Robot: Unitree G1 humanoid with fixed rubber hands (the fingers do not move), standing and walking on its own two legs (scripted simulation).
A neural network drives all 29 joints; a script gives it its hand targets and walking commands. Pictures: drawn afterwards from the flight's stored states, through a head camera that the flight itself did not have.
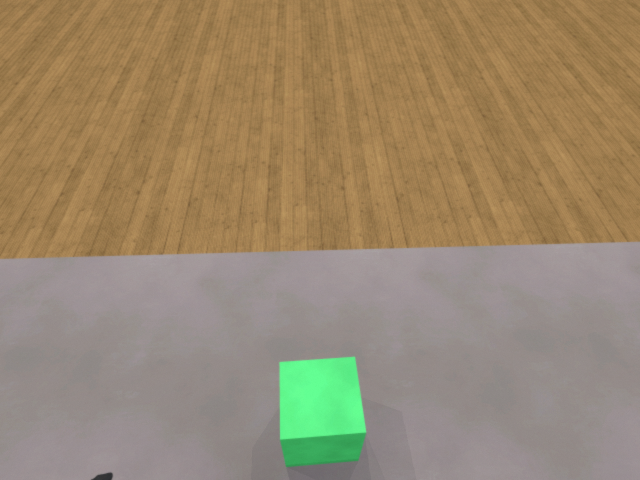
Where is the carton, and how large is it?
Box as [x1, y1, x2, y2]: [280, 357, 365, 466]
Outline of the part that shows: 354,357 280,362 280,441 286,466 358,460 365,434 365,427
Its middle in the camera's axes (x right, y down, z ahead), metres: -0.01 +0.48 +1.10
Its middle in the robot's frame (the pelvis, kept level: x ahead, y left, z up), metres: +0.46 +0.02 -0.66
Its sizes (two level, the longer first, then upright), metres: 0.210 0.200 0.250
